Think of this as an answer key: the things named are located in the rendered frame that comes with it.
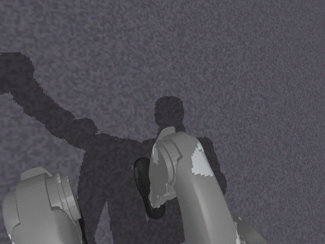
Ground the left robot foot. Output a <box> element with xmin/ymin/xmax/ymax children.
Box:
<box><xmin>78</xmin><ymin>210</ymin><xmax>88</xmax><ymax>244</ymax></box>

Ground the right robot foot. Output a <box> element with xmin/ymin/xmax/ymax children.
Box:
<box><xmin>133</xmin><ymin>157</ymin><xmax>166</xmax><ymax>220</ymax></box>

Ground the right robot hand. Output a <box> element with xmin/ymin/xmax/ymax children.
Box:
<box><xmin>231</xmin><ymin>213</ymin><xmax>268</xmax><ymax>244</ymax></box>

